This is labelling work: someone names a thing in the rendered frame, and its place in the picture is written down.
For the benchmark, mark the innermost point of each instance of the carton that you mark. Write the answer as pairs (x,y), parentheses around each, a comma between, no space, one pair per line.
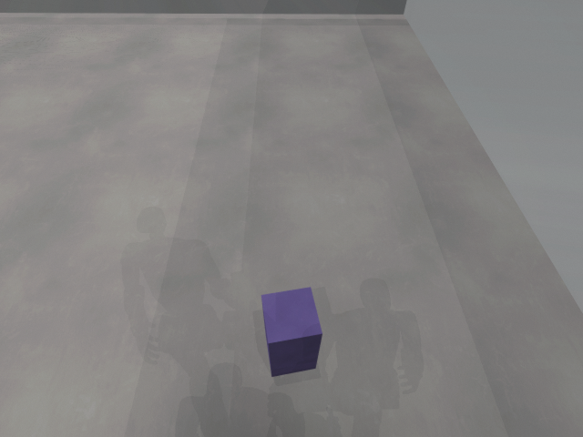
(293,330)

